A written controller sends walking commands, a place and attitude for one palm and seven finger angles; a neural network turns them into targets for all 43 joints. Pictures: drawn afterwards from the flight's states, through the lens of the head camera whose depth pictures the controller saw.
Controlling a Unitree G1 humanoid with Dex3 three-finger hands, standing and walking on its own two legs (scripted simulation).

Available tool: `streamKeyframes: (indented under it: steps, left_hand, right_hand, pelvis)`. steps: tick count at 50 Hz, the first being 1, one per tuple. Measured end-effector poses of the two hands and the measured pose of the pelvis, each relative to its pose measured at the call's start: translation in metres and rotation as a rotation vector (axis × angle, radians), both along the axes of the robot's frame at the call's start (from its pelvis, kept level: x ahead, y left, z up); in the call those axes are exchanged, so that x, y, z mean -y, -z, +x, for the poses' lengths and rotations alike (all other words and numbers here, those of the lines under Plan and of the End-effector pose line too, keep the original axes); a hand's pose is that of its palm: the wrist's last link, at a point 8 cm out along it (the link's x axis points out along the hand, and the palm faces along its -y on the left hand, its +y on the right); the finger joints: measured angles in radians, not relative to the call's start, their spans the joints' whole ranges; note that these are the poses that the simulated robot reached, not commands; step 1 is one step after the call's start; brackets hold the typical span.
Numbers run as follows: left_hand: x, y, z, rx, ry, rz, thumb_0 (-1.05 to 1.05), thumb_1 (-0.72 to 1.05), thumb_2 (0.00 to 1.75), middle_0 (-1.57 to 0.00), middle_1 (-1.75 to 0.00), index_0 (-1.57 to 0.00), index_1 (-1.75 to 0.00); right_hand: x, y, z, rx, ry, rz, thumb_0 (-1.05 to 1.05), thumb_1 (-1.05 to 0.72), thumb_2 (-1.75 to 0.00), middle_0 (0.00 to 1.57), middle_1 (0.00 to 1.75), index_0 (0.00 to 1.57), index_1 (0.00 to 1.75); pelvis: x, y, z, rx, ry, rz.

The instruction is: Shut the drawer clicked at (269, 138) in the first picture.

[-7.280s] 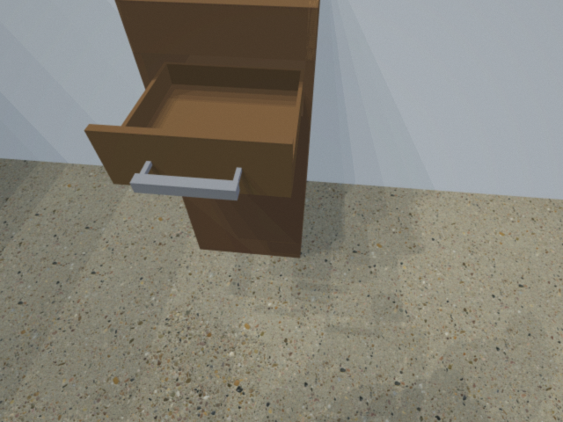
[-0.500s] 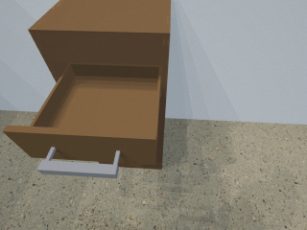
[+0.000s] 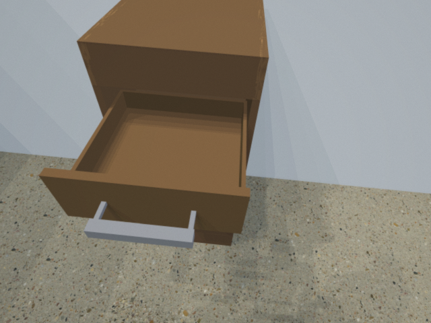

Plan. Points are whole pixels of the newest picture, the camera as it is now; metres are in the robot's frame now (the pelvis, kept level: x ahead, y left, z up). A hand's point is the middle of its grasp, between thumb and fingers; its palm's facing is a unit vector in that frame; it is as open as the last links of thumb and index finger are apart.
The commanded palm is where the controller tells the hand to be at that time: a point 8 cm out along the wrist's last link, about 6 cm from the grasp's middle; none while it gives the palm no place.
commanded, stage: come to a stop and stand still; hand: left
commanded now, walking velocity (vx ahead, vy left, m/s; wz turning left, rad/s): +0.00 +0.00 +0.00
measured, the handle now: (144, 222) +0.29 +0.16 +0.02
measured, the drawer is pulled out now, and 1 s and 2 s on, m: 0.30 0.30 0.30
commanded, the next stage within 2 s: look again from close up in 0.12 s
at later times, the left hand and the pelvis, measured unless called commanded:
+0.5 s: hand out of the picture -0.02 +0.17 -0.18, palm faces +0.01 -0.99 -0.15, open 7.4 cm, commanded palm none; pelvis +0.00 +0.01 +0.00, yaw -1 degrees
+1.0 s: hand out of the picture +0.11 +0.20 -0.09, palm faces +0.22 -0.95 -0.23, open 7.1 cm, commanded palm +0.09 +0.22 -0.05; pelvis +0.00 +0.00 -0.01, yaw +1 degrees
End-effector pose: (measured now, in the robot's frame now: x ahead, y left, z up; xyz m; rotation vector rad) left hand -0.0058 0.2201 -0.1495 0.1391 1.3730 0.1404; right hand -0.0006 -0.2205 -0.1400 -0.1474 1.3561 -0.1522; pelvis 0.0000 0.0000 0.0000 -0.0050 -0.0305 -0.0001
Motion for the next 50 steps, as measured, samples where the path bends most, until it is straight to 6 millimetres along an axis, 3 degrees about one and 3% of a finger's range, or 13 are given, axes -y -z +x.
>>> streamKeyframes:
  steps: [16,44,46,48,50]
  left_hand:
    - [0.001,0.001,-0.015,-0.054,-0.005,-0.025,0.0,0.91,0.89,-0.19,-0.3,-0.19,-0.29]
    - [0.004,-0.001,-0.008,-0.044,0.003,-0.017,0.0,0.91,0.89,-0.19,-0.3,-0.19,-0.29]
    - [-0.007,-0.016,0.015,0.084,-0.06,0.022,0.03,0.94,0.89,-0.2,-0.31,-0.2,-0.3]
    - [-0.021,-0.048,0.051,0.332,-0.076,0.098,0.05,0.97,0.89,-0.21,-0.32,-0.21,-0.31]
    - [-0.023,-0.084,0.091,0.58,-0.074,0.122,0.05,0.97,0.89,-0.22,-0.33,-0.22,-0.32]
  right_hand:
    - [-0.015,0.0,-0.008,-0.033,0.02,0.012,0.0,-0.92,-0.89,0.19,0.29,0.2,0.3]
    - [-0.018,0.002,-0.012,-0.051,0.036,0.025,0.01,-0.92,-0.89,0.19,0.29,0.2,0.3]
    - [-0.011,-0.003,-0.006,0.032,0.025,-0.007,0.02,-0.93,-0.89,0.2,0.3,0.2,0.3]
    - [0.001,-0.01,0.01,0.181,0.027,-0.038,0.02,-0.94,-0.89,0.2,0.3,0.2,0.3]
    - [0.013,-0.015,0.031,0.325,0.006,-0.059,0.03,-0.94,-0.89,0.2,0.3,0.2,0.3]
  pelvis:
    - [-0.01,-0.001,0.002,-0.002,0.009,0.001]
    - [-0.009,-0.002,0.005,-0.01,0.013,-0.001]
    - [-0.007,0.0,0.003,-0.011,0.007,0.002]
    - [-0.004,0.003,0.003,-0.024,-0.001,0.019]
    - [-0.003,0.006,0.001,-0.029,-0.025,0.018]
